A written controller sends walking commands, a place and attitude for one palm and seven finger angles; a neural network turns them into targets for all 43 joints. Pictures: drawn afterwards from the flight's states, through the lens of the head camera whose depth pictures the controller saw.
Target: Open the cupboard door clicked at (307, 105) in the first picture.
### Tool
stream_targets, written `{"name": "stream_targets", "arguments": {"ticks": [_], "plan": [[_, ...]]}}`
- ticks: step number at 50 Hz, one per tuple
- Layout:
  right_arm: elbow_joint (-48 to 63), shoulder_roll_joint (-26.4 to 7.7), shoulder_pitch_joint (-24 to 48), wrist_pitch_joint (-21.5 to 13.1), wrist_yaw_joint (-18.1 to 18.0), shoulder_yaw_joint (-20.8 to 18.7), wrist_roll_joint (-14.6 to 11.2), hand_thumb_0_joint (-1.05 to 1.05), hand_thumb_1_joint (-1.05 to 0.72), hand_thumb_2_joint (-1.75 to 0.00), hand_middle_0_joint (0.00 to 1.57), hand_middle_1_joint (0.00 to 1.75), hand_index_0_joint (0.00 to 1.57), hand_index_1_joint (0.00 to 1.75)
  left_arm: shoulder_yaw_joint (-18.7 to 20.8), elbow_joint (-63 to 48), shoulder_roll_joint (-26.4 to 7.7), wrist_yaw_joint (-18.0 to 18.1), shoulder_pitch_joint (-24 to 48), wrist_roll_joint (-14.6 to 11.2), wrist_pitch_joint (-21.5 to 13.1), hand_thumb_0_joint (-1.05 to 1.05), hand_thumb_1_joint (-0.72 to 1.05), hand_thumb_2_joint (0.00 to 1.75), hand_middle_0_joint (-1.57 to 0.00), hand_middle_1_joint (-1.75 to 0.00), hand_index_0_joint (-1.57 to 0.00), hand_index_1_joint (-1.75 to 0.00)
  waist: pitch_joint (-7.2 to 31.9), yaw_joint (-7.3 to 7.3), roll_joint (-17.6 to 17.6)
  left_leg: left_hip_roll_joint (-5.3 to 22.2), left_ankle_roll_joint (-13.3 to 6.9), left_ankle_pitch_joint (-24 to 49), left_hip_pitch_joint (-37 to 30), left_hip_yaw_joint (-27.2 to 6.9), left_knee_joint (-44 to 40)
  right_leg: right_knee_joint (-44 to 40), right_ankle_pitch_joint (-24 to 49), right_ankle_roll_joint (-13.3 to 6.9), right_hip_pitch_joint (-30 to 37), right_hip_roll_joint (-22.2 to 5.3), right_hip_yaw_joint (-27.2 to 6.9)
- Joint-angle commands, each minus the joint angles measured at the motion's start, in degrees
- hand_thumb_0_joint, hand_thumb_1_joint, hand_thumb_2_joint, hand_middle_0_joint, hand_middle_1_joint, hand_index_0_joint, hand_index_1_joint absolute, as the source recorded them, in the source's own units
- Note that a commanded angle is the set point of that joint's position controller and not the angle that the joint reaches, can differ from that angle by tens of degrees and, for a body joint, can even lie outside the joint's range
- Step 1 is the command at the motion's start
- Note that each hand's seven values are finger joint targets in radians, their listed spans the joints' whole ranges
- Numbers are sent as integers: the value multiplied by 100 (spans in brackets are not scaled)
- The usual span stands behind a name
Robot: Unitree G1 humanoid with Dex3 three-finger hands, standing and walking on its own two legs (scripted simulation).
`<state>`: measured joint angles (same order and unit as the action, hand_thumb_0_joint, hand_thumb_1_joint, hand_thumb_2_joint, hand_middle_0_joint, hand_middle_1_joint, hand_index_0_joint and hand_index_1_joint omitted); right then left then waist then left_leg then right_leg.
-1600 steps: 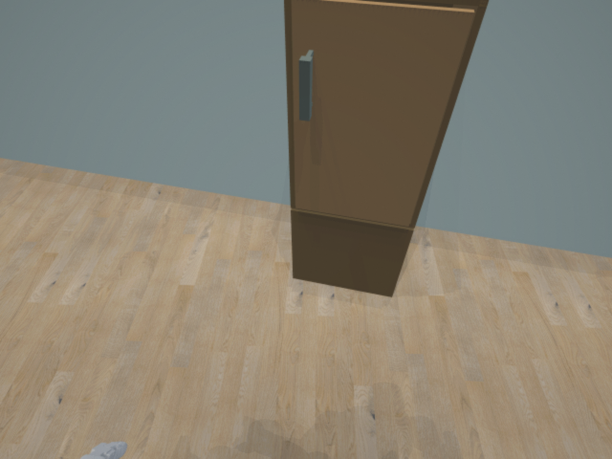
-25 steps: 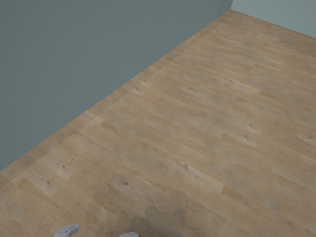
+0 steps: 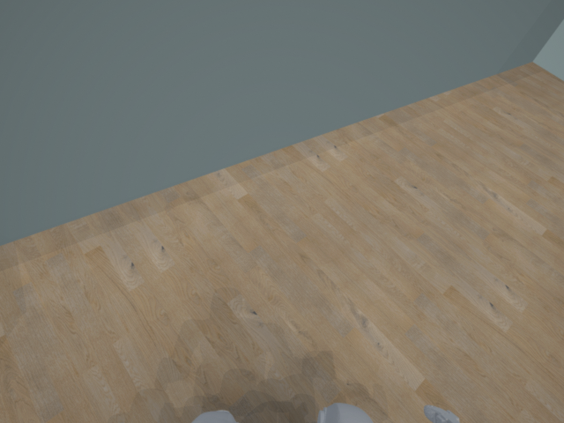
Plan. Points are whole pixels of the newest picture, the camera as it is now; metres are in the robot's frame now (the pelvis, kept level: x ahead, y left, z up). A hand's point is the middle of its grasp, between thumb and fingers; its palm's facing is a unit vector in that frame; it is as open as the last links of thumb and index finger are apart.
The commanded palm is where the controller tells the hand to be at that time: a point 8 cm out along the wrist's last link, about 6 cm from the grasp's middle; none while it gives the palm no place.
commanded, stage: turn to face it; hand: left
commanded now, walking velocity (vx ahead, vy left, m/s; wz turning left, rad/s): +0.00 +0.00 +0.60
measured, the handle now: out of the picture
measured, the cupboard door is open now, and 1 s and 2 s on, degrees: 47 47 47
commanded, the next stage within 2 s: none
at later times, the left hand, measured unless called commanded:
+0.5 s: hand out of the picture +0.03 +0.15 -0.14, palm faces +0.29 -0.92 -0.25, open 7.4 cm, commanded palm none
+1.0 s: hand out of the picture -0.01 +0.20 -0.15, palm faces +0.57 -0.78 -0.26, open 7.4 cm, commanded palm none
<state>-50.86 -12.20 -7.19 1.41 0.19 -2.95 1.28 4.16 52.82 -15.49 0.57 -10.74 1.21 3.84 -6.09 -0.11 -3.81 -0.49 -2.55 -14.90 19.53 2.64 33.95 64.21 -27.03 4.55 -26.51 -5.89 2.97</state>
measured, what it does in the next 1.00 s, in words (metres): steps on the spot, turning left: right foot, then left foot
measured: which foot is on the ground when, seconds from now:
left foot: down 0.00-0.30, up 0.32-0.66, down 0.68-1.00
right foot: up 0.00-0.28, down 0.30-0.68, up 0.70-1.00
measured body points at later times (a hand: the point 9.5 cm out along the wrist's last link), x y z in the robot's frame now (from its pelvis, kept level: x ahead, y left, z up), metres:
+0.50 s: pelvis +0.01 -0.06 +0.01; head +0.07 -0.06 +0.46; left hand +0.01 +0.19 -0.12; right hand +0.15 -0.29 -0.14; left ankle -0.03 +0.07 -0.65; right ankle +0.01 -0.17 -0.73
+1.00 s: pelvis +0.03 -0.04 +0.01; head +0.06 +0.00 +0.46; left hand -0.04 +0.24 -0.13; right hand +0.24 -0.19 -0.13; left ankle -0.02 +0.07 -0.73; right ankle +0.11 -0.17 -0.69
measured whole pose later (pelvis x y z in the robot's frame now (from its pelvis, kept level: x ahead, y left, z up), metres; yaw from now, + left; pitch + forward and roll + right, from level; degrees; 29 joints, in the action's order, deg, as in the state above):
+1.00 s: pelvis +0.03 -0.04 +0.01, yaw +35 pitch +2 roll -1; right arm -52.0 -12.2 -8.9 2.3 0.2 -3.0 1.7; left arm 3.8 49.7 -14.8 0.1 -7.7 1.1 2.7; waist -4.9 0.6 0.0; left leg -1.3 -1.0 -12.8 17.8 -4.4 29.1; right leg 48.1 -24.0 4.5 -23.9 -3.4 0.5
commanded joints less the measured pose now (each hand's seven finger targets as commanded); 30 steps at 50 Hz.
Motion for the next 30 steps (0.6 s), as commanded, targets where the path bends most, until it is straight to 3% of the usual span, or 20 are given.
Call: {"name": "stream_targets", "arguments": {"ticks": [1, 5, 9, 11, 12, 13, 14, 15, 16, 17, 18, 19, 20, 22, 25, 28, 30], "plan": [[293, -1220, -162, -74, -96, -298, -7, 0, -90, -90, 20, 30, 20, 30, 124, -523, -360, -31, -42, 19, -171, 0, 90, 90, -20, -30, -20, -30, 769, 51, 1217, 1296, -521, 539, -646, -1697, -1736, -12, 595, 39, -436, 5, -358], [244, -1268, -350, -47, -67, -344, 12, 0, -90, -90, 20, 30, 20, 30, 106, -622, -311, -20, 161, 14, -189, 0, 90, 90, -20, -30, -20, -30, 742, 148, 1012, 1287, -624, 130, -667, -2040, -1780, -881, 455, 35, -262, 187, -295], [253, -1302, -360, 1, -41, -405, 42, 0, -90, -90, 20, 30, 20, 30, 71, -717, -250, 11, 193, -18, -225, 0, 90, 90, -20, -30, -20, -30, 881, 178, 1368, 1180, -630, 456, -575, -2349, -1579, -1943, 268, -47, 326, 431, -226], [294, -1267, -233, 28, -36, -427, 31, 0, -90, -90, 20, 30, 20, 30, 83, -664, -271, 24, -96, -45, -257, 0, 90, 90, -20, -30, -20, -30, 1011, 78, 1483, 1043, -551, 753, -401, -2405, -1384, -2641, 437, -105, 930, 587, -172], [329, -1233, -122, 39, -35, -427, 5, 0, -90, -90, 20, 30, 20, 30, 104, -608, -318, 38, -312, -56, -286, 0, 90, 90, -20, -30, -20, -30, 1023, -52, 1406, 918, -441, 766, -110, -2355, -1191, -3252, 824, -128, 1440, 600, -150], [371, -1116, -19, 49, -23, -414, -34, 0, -90, -90, 20, 30, 20, 30, 148, -543, -466, 63, -564, -51, -331, 0, 90, 90, -20, -30, -20, -30, 1041, -205, 1032, 663, -216, 389, 408, -2198, -894, -4096, 1188, -182, 2156, 441, -246], [447, -756, -72, 57, 9, -381, -93, 0, -90, -90, 20, 30, 20, 30, 254, -532, -909, 114, -776, 31, -392, 0, 90, 90, -20, -30, -20, -30, 1060, -316, -302, 1, 193, -631, 1450, -1512, 253, -5031, 529, -549, 2904, -759, -1521], [578, -621, 33, 40, 34, -361, -81, 0, -90, -90, 20, 30, 20, 30, 285, -628, -1290, 137, -589, 84, -395, 0, 90, 90, -20, -30, -20, -30, 803, -357, -1490, -515, 528, -1805, 1909, -540, 1830, -5378, 651, -1185, 2412, -2167, -2774], [493, -868, 22, 63, 69, -384, -14, 0, -90, -90, 20, 30, 20, 30, 201, -694, -1113, 162, -271, 25, -381, 0, 90, 90, -20, -30, -20, -30, 606, -167, -950, -112, 427, -1749, 1664, -771, 2849, -5248, 913, -1358, 1664, -2206, -2323], [356, -808, -195, 113, 110, -387, 12, 0, -90, -90, 20, 30, 20, 30, 115, -791, -743, 157, 142, 9, -409, 0, 90, 90, -20, -30, -20, -30, 477, 98, -723, -4, 447, -1221, 1607, -780, 3325, -5116, 1146, -1251, 1456, -1686, -1688], [197, -726, -243, 168, 119, -396, 12, 0, -90, -90, 20, 30, 20, 30, 72, -788, -585, 143, 276, -16, -427, 0, 90, 90, -20, -30, -20, -30, 424, 191, -848, 63, 550, -957, 1613, -618, 3611, -4902, 1909, -1084, 1495, -1328, -1264], [158, -699, -283, 187, 133, -365, -2, 0, -90, -90, 20, 30, 20, 30, 30, -774, -507, 131, 301, -39, -441, 0, 90, 90, -20, -30, -20, -30, 419, 237, -868, 139, 623, -769, 1641, -489, 3687, -4689, 2735, -1013, 1662, -1166, -731], [170, -632, -266, 184, 147, -336, -30, 0, -90, -90, 20, 30, 20, 30, 27, -755, -456, 139, 220, -30, -453, 0, 90, 90, -20, -30, -20, -30, 509, 204, -933, 171, 661, -757, 1610, -380, 3481, -4557, 3453, -1009, 1898, -1131, -452], [209, -545, 5, 170, 151, -266, -54, 0, -90, -90, 20, 30, 20, 30, 45, -646, -521, 155, -154, -20, -480, 0, 90, 90, -20, -30, -20, -30, 629, 29, -810, 194, 708, -866, 1580, -176, 2852, -4301, 4411, -1015, 2471, -1173, -211], [276, -412, 403, 150, 163, -188, -65, 0, -90, -90, 20, 30, 20, 30, 108, -440, -669, 149, -665, 10, -474, 0, 90, 90, -20, -30, -20, -30, 686, -233, -660, 154, 692, -1011, 1309, 119, 1841, -4027, 5094, -1012, 2864, -1302, -83], [317, -388, 465, 106, 170, -146, -85, 0, -90, -90, 20, 30, 20, 30, 181, -407, -882, 132, -687, 41, -448, 0, 90, 90, -20, -30, -20, -30, 743, -266, -824, 125, 597, -1028, 803, 338, 1003, -3794, 5096, -1046, 2750, -1472, 60], [313, -407, 370, 75, 163, -150, -89, 0, -90, -90, 20, 30, 20, 30, 201, -359, -884, 103, -668, 50, -435, 0, 90, 90, -20, -30, -20, -30, 786, -195, -856, 12, 517, -796, 333, 460, 434, -3520, 5075, -917, 2550, -1446, 184]]}}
